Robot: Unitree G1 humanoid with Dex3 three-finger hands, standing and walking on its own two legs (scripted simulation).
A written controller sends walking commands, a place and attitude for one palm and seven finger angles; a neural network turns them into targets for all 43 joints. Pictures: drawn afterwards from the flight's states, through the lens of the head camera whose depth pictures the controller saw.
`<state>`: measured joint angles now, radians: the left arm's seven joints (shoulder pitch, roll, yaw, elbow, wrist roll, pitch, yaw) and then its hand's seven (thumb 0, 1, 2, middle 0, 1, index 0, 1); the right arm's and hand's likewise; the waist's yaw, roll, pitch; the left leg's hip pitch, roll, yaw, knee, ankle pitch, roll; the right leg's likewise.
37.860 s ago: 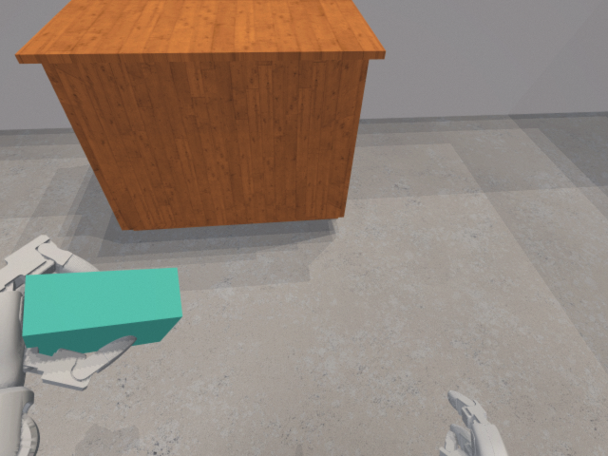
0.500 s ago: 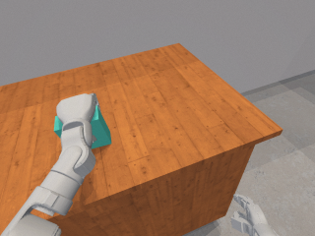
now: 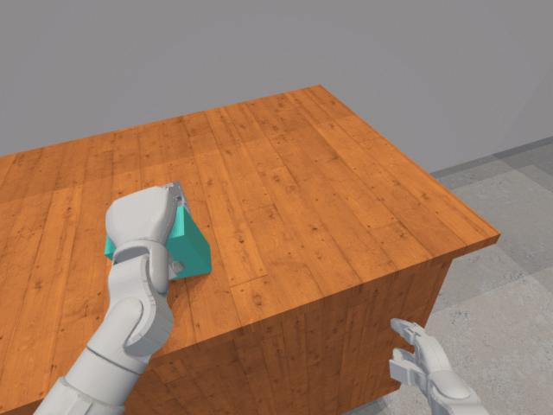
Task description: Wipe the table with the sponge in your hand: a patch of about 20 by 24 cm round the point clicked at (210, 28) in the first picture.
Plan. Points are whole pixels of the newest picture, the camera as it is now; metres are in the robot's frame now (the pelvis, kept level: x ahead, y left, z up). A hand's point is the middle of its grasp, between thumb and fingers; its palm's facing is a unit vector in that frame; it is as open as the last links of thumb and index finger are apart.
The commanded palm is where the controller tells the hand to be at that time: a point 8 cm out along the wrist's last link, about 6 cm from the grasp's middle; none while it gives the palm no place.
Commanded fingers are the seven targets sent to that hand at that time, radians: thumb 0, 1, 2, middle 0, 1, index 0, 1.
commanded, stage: wipe back along the middle lane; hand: left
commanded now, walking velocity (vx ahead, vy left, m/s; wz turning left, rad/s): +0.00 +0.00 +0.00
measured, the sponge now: (169, 255) +0.31 +0.22 +0.09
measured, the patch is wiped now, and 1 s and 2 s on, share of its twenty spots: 0.50 0.55 0.85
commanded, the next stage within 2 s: slide across to the third lane in 0.08 s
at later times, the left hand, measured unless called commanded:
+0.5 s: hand (175, 241) +0.29 +0.19 +0.15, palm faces +0.19 -0.15 -0.97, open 9.4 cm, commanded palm +0.26 +0.17 +0.20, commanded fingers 0.00 0.10 1.30 -1.20 -1.60 -1.20 -1.60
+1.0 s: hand (231, 227) +0.32 +0.11 +0.16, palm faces +0.16 -0.23 -0.96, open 9.4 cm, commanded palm +0.28 +0.13 +0.22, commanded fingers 0.00 0.10 1.30 -1.20 -1.60 -1.20 -1.60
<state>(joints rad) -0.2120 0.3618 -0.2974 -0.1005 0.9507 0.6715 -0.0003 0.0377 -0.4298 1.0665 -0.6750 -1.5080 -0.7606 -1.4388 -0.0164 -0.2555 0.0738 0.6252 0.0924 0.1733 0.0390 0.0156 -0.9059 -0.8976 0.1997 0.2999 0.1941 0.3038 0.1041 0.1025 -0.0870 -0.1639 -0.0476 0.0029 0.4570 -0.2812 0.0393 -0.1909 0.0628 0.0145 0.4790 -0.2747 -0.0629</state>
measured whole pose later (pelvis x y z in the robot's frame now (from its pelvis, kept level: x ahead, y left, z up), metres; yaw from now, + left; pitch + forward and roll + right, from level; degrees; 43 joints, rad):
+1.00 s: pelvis -0.02 -0.03 +0.00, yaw -1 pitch -3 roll +1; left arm -0.40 0.29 -0.42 0.01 0.84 0.68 0.00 0.00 -0.47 1.07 -0.74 -1.44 -0.84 -1.35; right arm -0.03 -0.24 0.08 0.66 0.09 0.17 0.02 0.02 -0.91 -0.90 0.20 0.30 0.19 0.30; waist 0.08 0.09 -0.05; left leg -0.12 -0.02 0.01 0.41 -0.23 0.00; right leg -0.16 0.09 0.02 0.44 -0.22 -0.10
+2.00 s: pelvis -0.02 -0.05 +0.00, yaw -1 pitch +4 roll +2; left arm -0.78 0.34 -0.23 0.76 0.94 0.51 -0.02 0.00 -0.50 1.08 -0.79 -1.39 -0.86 -1.33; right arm 0.11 -0.29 0.04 0.74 0.08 0.14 -0.05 0.01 -0.91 -0.90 0.20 0.30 0.19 0.30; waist 0.01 0.08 -0.11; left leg -0.27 0.01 -0.01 0.43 -0.23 0.03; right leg -0.30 0.12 0.01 0.44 -0.20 -0.13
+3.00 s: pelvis -0.01 -0.01 +0.00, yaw -2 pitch +9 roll +0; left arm -0.98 0.41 -0.15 1.05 0.98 0.39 0.05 0.00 -0.50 1.09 -0.79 -1.40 -0.86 -1.36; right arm 0.22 -0.29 0.02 0.76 0.07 0.12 -0.03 0.01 -0.91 -0.90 0.20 0.30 0.20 0.30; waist -0.05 0.07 -0.13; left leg -0.36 -0.02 0.01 0.44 -0.24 0.03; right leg -0.37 0.10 0.03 0.40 -0.19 -0.07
